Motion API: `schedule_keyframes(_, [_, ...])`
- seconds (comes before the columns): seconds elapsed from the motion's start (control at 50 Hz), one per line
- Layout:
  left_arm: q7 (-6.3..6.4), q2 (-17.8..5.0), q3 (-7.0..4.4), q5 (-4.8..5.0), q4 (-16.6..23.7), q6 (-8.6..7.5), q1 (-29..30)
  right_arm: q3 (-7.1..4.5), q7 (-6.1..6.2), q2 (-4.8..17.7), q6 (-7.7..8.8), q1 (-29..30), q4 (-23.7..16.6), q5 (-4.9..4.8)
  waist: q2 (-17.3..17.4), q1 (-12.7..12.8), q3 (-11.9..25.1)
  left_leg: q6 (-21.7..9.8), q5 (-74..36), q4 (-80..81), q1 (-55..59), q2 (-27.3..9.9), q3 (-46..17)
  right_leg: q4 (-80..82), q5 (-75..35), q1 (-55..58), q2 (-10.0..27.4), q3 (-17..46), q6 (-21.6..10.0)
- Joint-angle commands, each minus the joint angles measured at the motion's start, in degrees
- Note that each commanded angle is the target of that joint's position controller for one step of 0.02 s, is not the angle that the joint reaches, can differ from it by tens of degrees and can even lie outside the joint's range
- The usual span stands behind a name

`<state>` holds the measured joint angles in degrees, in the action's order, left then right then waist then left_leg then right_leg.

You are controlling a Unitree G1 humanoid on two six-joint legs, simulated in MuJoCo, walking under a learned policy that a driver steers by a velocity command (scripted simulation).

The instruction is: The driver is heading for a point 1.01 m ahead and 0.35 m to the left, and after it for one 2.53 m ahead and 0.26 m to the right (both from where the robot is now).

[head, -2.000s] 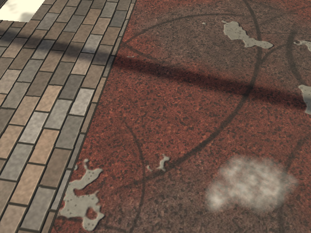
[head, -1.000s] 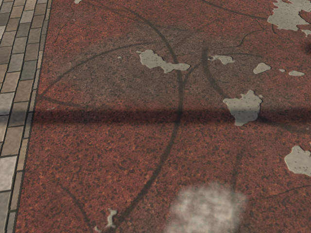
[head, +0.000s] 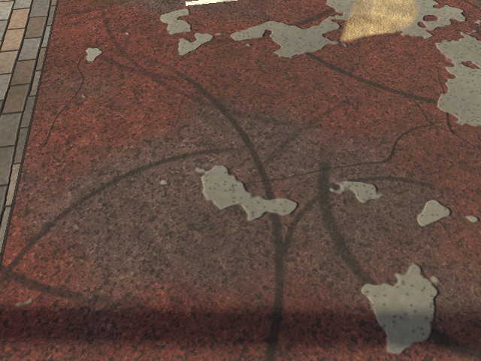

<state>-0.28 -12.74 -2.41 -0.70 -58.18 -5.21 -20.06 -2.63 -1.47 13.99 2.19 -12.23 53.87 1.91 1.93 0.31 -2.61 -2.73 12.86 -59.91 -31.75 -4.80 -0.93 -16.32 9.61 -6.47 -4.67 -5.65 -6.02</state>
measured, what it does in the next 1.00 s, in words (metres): walks ahead, turning left: left foot, then right foot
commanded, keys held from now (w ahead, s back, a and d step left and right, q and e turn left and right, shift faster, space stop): w+q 0.86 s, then w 0.14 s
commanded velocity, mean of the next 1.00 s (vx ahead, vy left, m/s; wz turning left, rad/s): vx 0.50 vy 0.00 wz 0.46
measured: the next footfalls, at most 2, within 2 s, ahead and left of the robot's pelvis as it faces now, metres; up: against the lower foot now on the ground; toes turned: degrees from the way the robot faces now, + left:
left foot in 0.32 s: +0.32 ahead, +0.12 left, +0.00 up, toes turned +13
right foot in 0.84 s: +0.67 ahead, +0.06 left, +0.00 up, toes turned +28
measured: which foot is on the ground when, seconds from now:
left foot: up 0.00-0.30, down 0.32-0.86, up 0.88-1.00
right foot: down 0.00-0.34, up 0.36-0.82, down 0.84-1.00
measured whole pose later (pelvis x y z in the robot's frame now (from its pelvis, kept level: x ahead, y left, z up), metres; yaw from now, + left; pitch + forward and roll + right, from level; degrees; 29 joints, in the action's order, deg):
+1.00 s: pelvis +0.55 +0.10 -0.01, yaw +30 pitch +1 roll +0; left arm 0.1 -14.4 -2.0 -2.0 -45.2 -4.2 -10.3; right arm -4.2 -0.8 17.2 2.2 -18.1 49.1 1.7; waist 2.1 -1.7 -2.4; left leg -4.3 20.5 -64.4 -21.6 3.4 -4.0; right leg -26.2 10.1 -16.9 -1.1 -3.1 -2.2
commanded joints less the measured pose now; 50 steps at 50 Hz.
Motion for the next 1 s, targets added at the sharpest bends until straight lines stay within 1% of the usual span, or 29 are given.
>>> schedule_keyframes(0.02, [0.25, -6.2, -0.97, -0.1, 1.7, -1.13, -2.0, -0.24, -0.45, 2.0, -0.51, 0.6, -2.5, -0.34, -4.5, -0.8, -1.9, 1.0, -6.2, 3.7, -5.5, -1.1, 0.1, 10.6, -12.6, 0.2, 15.6, 9.5, -5.2])
schedule_keyframes(0.1, [0.58, -5.6, -0.54, -0.18, 0.9, -1.27, -4.2, 0.41, -0.62, 1.0, -0.13, 7.5, -4.8, -0.81, -5.0, 0.8, -3.2, 0.6, -13.1, 14.7, -5.3, 0.6, 1.5, 10.9, -16.7, 2.5, 14.9, 3.9, -3.0])
schedule_keyframes(0.2, [1.67, -5.7, -0.39, -0.67, -1.0, -0.93, -8.0, 0.91, -0.82, 0.8, 0.24, 13.9, -7.7, -0.36, -5.0, 2.6, -4.3, -2.2, -11.1, 23.4, -5.0, 2.2, 5.9, 7.4, -26.6, 11.4, 17.6, -0.4, -2.4])
schedule_keyframes(0.22, [1.93, -6.2, -0.49, -0.74, -1.0, -0.77, -7.7, 0.78, -0.84, 1.0, 0.34, 13.8, -8.0, -0.27, -5.2, 2.1, -4.0, -3.1, -8.9, 24.5, -4.0, 2.9, 6.7, 5.2, -31.6, 13.1, 18.1, -1.2, -2.2])
schedule_keyframes(0.26, [2.39, -7.6, -0.8, -0.86, -0.8, -0.39, -6.3, 0.21, -0.52, 1.9, 0.41, 10.3, -7.3, -0.11, -6.6, 0.0, -1.3, -5.4, -3.3, 25.6, 1.9, 6.3, 9.2, -2.7, -49.1, 15.3, 18.6, -3.2, -1.5])
schedule_keyframes(0.28, [2.48, -8.4, -1.04, -1.02, -0.6, 0.03, -5.7, -0.35, -0.3, 2.8, 0.52, 5.9, -6.1, -0.03, -7.1, -1.9, 1.4, -6.9, -0.6, 26.3, 6.6, 8.4, 10.2, -10.0, -55.5, 15.6, 18.7, -4.1, -1.3])
schedule_keyframes(0.3, [2.43, -9.2, -1.26, -0.96, -0.2, 0.53, -5.1, -1.18, -0.16, 4.0, 0.82, -1.0, -4.0, 0.18, -7.1, -4.7, 5.2, -8.5, -0.8, 29.2, 14.7, 10.1, 10.1, -20.2, -54.7, 13.5, 18.3, -5.1, -0.8])
schedule_keyframes(0.32, [2.3, -9.3, -1.25, -0.63, 1.2, 0.63, -3.6, -2.64, 0.24, 7.2, 1.08, -10.1, -1.5, 1.01, -5.0, -9.0, 9.9, -11.5, -1.0, 32.1, 28.6, 6.7, 3.6, -34.5, -43.3, 3.4, 17.1, -5.8, 0.7])
schedule_keyframes(0.34, [1.18, -4.5, -0.3, 0.79, 4.9, 0.14, -5.5, -4.75, 1.06, 14.1, 0.79, -14.5, -1.9, 1.41, 7.4, -8.0, 16.9, -20.1, -0.7, 33.6, 47.4, -10.8, -23.4, -58.2, -6.2, -19.5, 8.7, -6.8, 3.8])
schedule_keyframes(0.36, [0.68, -7.1, -1.09, 0.1, 6.8, -0.47, -1.5, -4.78, 0.79, 14.3, -0.01, -13.1, -1.9, -0.67, 5.9, -7.1, 19.2, -23.5, -3.5, 42.3, 50.4, -15.8, -42.4, -67.4, 19.9, -31.2, 1.5, 4.4, 4.2])
schedule_keyframes(0.38, [0.31, -7.2, -1.11, -0.23, 8.6, -1.04, 3.8, -4.54, 1.0, 13.1, -0.35, -9.1, -1.8, -1.56, 1.7, -5.7, 10.1, -21.2, -2.6, 43.4, 43.7, -13.7, -32.4, -65.9, 14.4, -36.6, 6.3, 8.3, 3.7])
schedule_keyframes(0.4, [0.18, -7.0, -0.95, 0.04, 9.0, -1.6, 4.7, -3.77, 1.08, 9.6, -0.3, -5.9, -2.3, -1.61, -1.7, -3.8, 4.8, -18.5, -5.8, 45.2, 35.5, -11.8, -26.5, -60.7, 9.7, -34.8, 8.5, 7.8, 3.8])
schedule_keyframes(0.42, [0.29, -6.5, -1.08, -0.29, 8.7, -1.29, 4.4, -3.22, 1.23, 7.6, -0.11, -3.5, -2.7, -1.56, -3.8, -1.3, 1.4, -16.0, -10.7, 46.4, 28.9, -8.7, -21.7, -55.9, 8.5, -31.5, 10.0, 7.7, 4.3])
schedule_keyframes(0.44, [0.34, -6.1, -1.0, -1.31, 8.8, -0.19, 3.6, -2.73, 1.52, 6.2, 0.22, -2.2, -2.8, -1.98, -3.3, 0.6, 0.5, -14.4, -14.5, 47.2, 24.1, -5.9, -17.8, -52.5, 8.1, -27.8, 10.9, 7.7, 5.4])
schedule_keyframes(0.48, [-0.05, -4.9, -0.84, -2.23, 9.3, 1.92, 3.0, -2.63, 1.5, 6.6, 1.33, -3.1, -2.8, -2.09, -1.8, 1.6, 1.7, -14.1, -19.6, 47.6, 21.3, -3.3, -14.6, -48.7, 7.6, -24.8, 10.9, 6.8, 7.1])
schedule_keyframes(0.54, [-0.4, -4.8, -0.81, -2.1, 12.1, 3.02, 8.6, -3.21, 1.43, 8.9, 1.76, -6.3, -2.5, -2.05, -0.4, 0.6, 0.6, -13.3, -19.9, 48.9, 20.4, -1.4, -13.4, -41.6, 2.0, -27.8, 11.0, 5.5, 8.9])
schedule_keyframes(0.66, [-0.86, -5.3, -0.36, -1.47, 17.2, 2.96, 21.3, -3.3, 1.59, 9.0, 1.11, -13.4, -2.5, -1.74, 1.5, -4.6, 0.1, -10.7, -21.4, 47.0, 28.7, -0.8, -16.1, -27.6, -7.9, -33.4, 9.0, 5.9, 9.4])
schedule_keyframes(0.74, [-1.11, -5.9, 0.22, -0.95, 20.3, 2.14, 26.8, -3.41, 2.2, 9.6, 0.87, -15.7, -2.9, -0.99, 2.2, -6.1, -0.2, -10.3, -27.0, 43.2, 33.6, -2.0, -18.6, -20.5, -7.2, -32.3, 6.6, 6.0, 8.2])
schedule_keyframes(0.78, [-0.99, -7.1, 0.05, -0.74, 20.6, 1.6, 24.5, -3.69, 2.7, 10.6, 0.92, -13.9, -3.8, -0.81, 2.9, -4.2, 0.2, -8.7, -29.3, 40.8, 33.1, -2.7, -20.2, -16.0, -5.1, -26.2, 5.8, 7.0, 6.9])
schedule_keyframes(0.8, [-0.72, -8.1, -0.26, -0.6, 19.7, 1.29, 20.6, -3.86, 2.74, 11.4, 1.02, -11.7, -4.5, -0.74, 3.2, -1.9, 1.1, -7.3, -32.9, 38.3, 30.7, -2.2, -20.0, -13.8, -2.8, -19.3, 4.6, 6.8, 5.9])
schedule_keyframes(0.82, [-0.18, -9.6, -0.91, -0.54, 17.8, 0.9, 14.4, -4.02, 2.44, 12.1, 1.3, -10.2, -5.1, -0.74, 2.7, 0.7, 4.0, -6.1, -38.1, 32.6, 28.8, -0.8, -19.7, -12.5, -1.0, -10.5, 2.9, 6.1, 4.9])
schedule_keyframes(0.84, [0.54, -11.3, -1.64, -0.9, 15.9, 0.12, 6.3, -3.94, 1.84, 11.8, 1.76, -9.1, -5.4, -1.29, -0.5, 5.0, 8.5, -4.8, -36.4, 21.7, 25.0, 2.8, -17.0, -9.0, -2.7, 1.3, 4.9, 7.4, 3.2])
schedule_keyframes(0.86, [1.65, -15.6, -2.59, -2.28, 15.7, -0.19, -3.0, -2.68, 1.34, 7.3, 2.31, -9.9, -7.4, -1.97, -6.7, 7.6, 17.7, -3.7, -19.3, 5.7, 17.5, 6.3, -12.8, -7.9, 9.2, 14.9, 18.6, 20.6, 0.6])
schedule_keyframes(0.88, [1.58, -19.8, -3.55, -2.95, 15.9, 0.63, -1.0, -2.03, 1.4, 3.5, 2.04, -17.6, -8.6, -3.43, -20.8, 2.2, 21.5, -2.2, 19.7, -7.5, 1.0, 14.8, -6.8, -0.6, 10.7, 23.7, 30.9, 47.2, -5.9])
schedule_keyframes(0.9, [1.1, -14.6, -2.96, -1.81, 16.3, 1.34, 2.5, -2.35, 1.94, 8.0, 1.17, -17.4, -6.4, -1.17, -11.9, 0.7, 15.4, -2.8, 16.0, -12.7, -3.3, 9.1, -7.2, 0.0, 16.9, 17.1, 29.2, 48.7, -6.5])
schedule_keyframes(0.92, [0.78, -9.4, -1.74, -1.22, 16.8, 1.35, 6.0, -2.41, 1.47, 8.0, 0.96, -13.6, -6.2, -0.58, -5.4, 0.4, 8.0, -2.4, 10.1, -11.9, -2.9, 7.1, -6.6, 0.9, 15.0, 9.2, 26.1, 39.1, -5.6])
schedule_keyframes(0.94, [0.46, -7.1, -1.08, -1.38, 16.4, 1.15, 7.4, -2.09, 1.09, 6.7, 0.94, -10.9, -6.6, -0.45, -3.1, 0.2, 4.3, -2.0, 7.2, -9.3, -1.8, 5.7, -6.1, 2.1, 7.9, 3.8, 23.0, 31.1, -4.6])
schedule_keyframes(0.98, [0.42, -6.5, -0.73, -1.21, 14.4, 0.39, 6.2, -1.81, 0.18, 5.6, 0.12, -9.7, -7.0, 0.36, -7.4, -0.8, 2.5, -1.1, 5.9, -5.8, 0.8, 4.3, -5.5, 3.9, -2.5, -0.8, 18.7, 21.8, -3.1])
schedule_keyframes(1.0, [0.13, -6.9, -0.81, -0.89, 13.4, -0.25, 4.8, -1.71, -0.08, 5.2, -0.29, -9.7, -7.1, 0.42, -8.3, -1.1, 2.9, -0.9, 5.7, -5.1, 1.5, 4.6, -5.2, 4.0, -7.7, -1.1, 18.3, 19.7, -3.4])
